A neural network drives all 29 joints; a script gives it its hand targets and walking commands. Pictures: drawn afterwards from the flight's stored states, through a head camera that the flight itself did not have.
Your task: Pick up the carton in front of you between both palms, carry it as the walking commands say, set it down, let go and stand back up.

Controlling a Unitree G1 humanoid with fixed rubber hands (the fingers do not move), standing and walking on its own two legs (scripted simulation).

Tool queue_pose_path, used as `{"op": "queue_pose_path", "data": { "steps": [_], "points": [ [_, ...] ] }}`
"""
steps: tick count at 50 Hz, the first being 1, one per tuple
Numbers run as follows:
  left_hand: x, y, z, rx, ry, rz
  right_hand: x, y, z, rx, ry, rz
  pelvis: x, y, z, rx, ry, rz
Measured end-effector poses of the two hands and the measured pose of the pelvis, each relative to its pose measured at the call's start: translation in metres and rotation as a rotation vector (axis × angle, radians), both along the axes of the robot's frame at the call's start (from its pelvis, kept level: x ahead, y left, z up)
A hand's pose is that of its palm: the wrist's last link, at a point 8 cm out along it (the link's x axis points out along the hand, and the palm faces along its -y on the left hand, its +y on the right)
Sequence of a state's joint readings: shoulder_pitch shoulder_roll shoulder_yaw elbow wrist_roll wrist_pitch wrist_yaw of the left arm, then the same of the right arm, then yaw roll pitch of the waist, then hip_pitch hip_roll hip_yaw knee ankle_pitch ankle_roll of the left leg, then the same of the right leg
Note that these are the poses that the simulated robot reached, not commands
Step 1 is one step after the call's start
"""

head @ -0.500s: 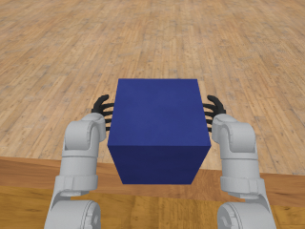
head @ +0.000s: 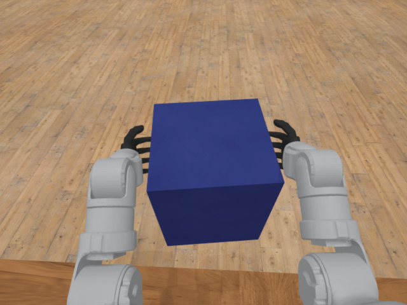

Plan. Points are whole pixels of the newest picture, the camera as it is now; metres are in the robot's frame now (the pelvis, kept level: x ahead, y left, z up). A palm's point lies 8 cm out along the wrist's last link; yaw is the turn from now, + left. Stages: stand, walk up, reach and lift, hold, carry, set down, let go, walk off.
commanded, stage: carry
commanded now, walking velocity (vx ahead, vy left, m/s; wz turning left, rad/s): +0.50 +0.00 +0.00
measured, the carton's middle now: (209, 176) +0.37 +0.00 +0.05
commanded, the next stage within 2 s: none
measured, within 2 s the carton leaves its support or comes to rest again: neither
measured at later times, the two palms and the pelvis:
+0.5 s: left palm (151, 107) +0.72 +0.18 -0.02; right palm (241, 110) +0.70 -0.11 -0.02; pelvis +0.36 +0.05 -0.13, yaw +0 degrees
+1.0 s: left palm (165, 83) +1.07 +0.18 -0.14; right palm (229, 80) +1.09 -0.12 -0.14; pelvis +0.73 +0.02 -0.23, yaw +0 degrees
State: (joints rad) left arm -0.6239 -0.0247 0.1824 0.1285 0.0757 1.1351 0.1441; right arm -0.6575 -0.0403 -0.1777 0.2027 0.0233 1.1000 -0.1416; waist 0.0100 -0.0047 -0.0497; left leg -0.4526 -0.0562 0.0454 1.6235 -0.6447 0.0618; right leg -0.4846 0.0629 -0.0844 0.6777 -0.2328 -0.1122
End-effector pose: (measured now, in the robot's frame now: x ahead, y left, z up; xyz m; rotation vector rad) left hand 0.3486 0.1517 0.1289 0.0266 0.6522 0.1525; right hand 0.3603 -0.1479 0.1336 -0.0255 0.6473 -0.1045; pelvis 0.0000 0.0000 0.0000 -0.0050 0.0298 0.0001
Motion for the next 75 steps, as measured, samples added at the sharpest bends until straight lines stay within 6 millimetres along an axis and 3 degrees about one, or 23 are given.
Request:
{"op": "queue_pose_path", "data": {
  "steps": [6,10,15,19,22,28,32,37,42,44,49,53,58,64,66,70,75],
  "points": [
    [0.06,0.015,-0.052,-0.006,0.142,0.044,0.074,0.016,-0.053,-0.004,0.141,0.041,0.076,-0.008,-0.016,-0.006,0.016,0.004],
    [0.111,0.022,-0.075,0.006,0.185,0.042,0.124,0.024,-0.08,0.021,0.182,0.049,0.127,-0.002,-0.024,-0.006,0.024,0.0],
    [0.194,0.034,-0.089,0.015,0.125,0.031,0.2,0.036,-0.1,0.044,0.123,0.031,0.203,0.014,-0.05,-0.025,0.022,-0.01],
    [0.278,0.041,-0.106,-0.008,0.021,-0.006,0.27,0.042,-0.111,0.018,0.018,-0.005,0.278,0.029,-0.096,-0.038,-0.003,0.0],
    [0.332,0.039,-0.127,-0.025,0.004,-0.035,0.313,0.04,-0.13,-0.011,0.002,-0.028,0.321,0.037,-0.121,0.0,0.009,0.008],
    [0.408,0.027,-0.175,-0.022,0.152,-0.077,0.372,0.029,-0.181,-0.003,0.15,-0.081,0.397,0.05,-0.131,0.003,0.042,-0.001],
    [0.46,0.021,-0.197,-0.041,0.178,-0.085,0.422,0.023,-0.197,-0.009,0.176,-0.099,0.448,0.049,-0.136,0.003,0.05,0.004],
    [0.541,0.01,-0.209,-0.066,0.101,-0.078,0.506,0.012,-0.202,-0.014,0.098,-0.106,0.527,0.039,-0.158,0.021,0.043,0.018],
    [0.637,0.001,-0.218,-0.03,-0.017,-0.055,0.613,0.002,-0.218,0.014,-0.019,-0.076,0.628,0.028,-0.21,0.049,0.016,0.02],
    [0.671,0.003,-0.228,0.002,-0.024,-0.047,0.653,0.004,-0.232,0.025,-0.025,-0.054,0.656,0.026,-0.226,0.013,0.03,0.006],
    [0.718,0.025,-0.268,0.002,0.115,0.018,0.722,0.025,-0.269,0.022,0.113,0.012,0.716,0.019,-0.231,0.0,0.054,-0.001],
    [0.752,0.044,-0.285,-0.012,0.179,0.072,0.769,0.045,-0.29,0.037,0.179,0.041,0.763,0.02,-0.226,0.005,0.061,0.005],
    [0.818,0.062,-0.285,-0.036,0.153,0.096,0.834,0.063,-0.292,0.046,0.156,0.037,0.83,0.031,-0.221,0.006,0.069,0.01],
    [0.928,0.08,-0.27,-0.053,0.034,0.048,0.928,0.08,-0.272,0.024,0.034,-0.001,0.925,0.057,-0.235,-0.002,0.063,0.002],
    [0.962,0.081,-0.265,-0.055,0.02,0.017,0.953,0.081,-0.266,-0.001,0.018,-0.018,0.947,0.064,-0.233,0.007,0.065,-0.002],
    [1.009,0.073,-0.255,-0.059,0.073,-0.036,0.982,0.073,-0.258,0.002,0.07,-0.081,0.989,0.077,-0.214,-0.023,0.074,-0.017],
    [1.052,0.058,-0.243,-0.085,0.095,-0.068,1.01,0.059,-0.241,0.028,0.088,-0.16,1.042,0.082,-0.195,-0.055,0.079,-0.028]
  ]
}}
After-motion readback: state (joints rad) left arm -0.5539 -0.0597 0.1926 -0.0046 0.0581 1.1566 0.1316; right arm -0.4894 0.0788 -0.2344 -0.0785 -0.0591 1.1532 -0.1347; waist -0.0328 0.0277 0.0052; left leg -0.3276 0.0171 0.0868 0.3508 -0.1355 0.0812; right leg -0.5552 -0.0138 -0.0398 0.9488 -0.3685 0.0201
